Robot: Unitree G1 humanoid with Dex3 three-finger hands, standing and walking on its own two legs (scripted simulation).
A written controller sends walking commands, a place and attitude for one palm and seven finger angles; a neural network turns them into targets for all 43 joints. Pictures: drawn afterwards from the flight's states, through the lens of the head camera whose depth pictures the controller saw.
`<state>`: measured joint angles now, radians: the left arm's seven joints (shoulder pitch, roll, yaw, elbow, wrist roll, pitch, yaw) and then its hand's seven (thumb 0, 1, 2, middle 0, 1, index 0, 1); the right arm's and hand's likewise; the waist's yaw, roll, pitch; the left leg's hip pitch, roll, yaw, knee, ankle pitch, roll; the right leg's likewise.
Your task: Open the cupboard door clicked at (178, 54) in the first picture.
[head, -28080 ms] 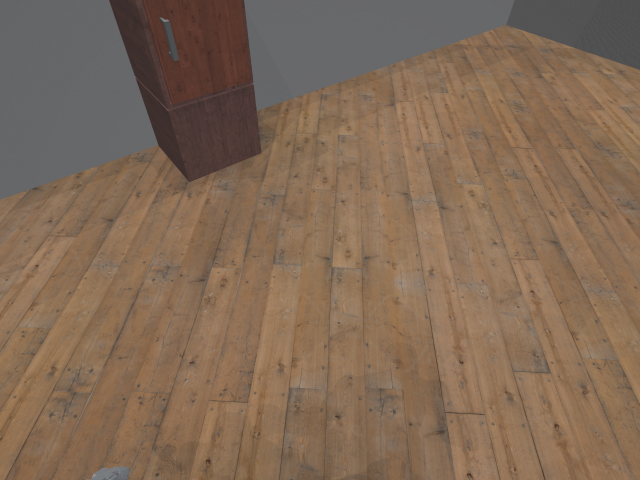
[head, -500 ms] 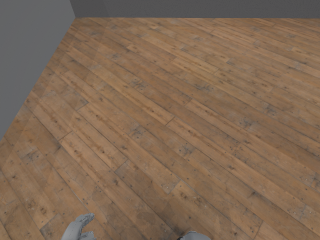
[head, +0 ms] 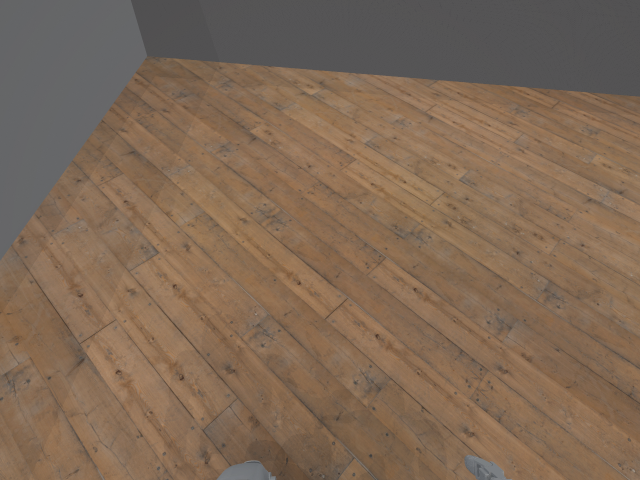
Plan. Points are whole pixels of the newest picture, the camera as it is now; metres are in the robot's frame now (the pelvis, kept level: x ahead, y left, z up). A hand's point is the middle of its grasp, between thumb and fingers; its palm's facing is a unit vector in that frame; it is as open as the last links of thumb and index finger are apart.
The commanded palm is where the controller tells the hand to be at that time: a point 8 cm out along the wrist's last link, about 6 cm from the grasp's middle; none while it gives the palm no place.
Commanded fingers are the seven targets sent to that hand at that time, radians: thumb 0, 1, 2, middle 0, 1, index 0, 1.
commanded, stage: turn to face it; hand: left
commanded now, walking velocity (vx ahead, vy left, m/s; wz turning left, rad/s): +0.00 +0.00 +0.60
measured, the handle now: out of the picture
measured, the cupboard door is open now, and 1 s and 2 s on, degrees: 42 42 42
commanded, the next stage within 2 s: none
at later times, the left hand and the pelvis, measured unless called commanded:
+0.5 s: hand (207, 468) +0.15 +0.16 -0.14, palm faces +0.32 -0.92 -0.23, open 7.4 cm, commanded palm none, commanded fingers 0.00 0.90 0.90 -0.20 -0.30 -0.20 -0.30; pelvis +0.12 -0.05 +0.02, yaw +19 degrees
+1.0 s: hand out of the picture +0.14 +0.17 -0.14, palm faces +0.56 -0.76 -0.33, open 7.4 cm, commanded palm none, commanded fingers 0.00 0.90 0.90 -0.20 -0.30 -0.20 -0.30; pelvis +0.18 -0.07 +0.00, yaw +36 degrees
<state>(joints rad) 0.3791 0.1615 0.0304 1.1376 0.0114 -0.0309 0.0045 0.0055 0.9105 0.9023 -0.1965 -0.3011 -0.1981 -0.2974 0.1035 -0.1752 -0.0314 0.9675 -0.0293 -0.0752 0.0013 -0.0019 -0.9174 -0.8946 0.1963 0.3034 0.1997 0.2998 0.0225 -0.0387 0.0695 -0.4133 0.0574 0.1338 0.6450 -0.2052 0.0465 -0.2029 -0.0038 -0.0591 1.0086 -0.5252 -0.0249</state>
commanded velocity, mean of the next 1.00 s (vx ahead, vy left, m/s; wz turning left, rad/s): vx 0.00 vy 0.00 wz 0.60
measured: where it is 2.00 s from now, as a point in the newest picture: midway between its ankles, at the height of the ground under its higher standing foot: (345, 479)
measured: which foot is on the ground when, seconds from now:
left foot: down 0.00-0.26, up 0.28-0.60, down 0.62-0.96, up 0.98-1.00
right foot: up 0.00-0.24, down 0.26-0.62, up 0.64-0.94, down 0.96-1.00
